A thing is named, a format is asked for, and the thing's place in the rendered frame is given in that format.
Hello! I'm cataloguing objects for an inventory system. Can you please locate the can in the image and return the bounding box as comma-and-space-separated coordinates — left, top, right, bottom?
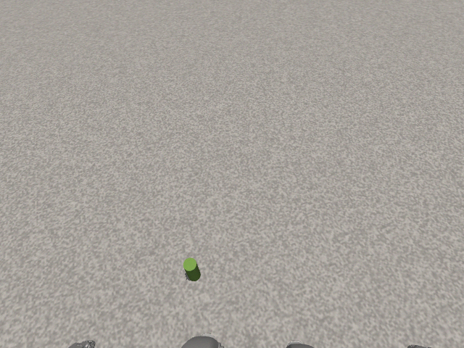
183, 258, 201, 281

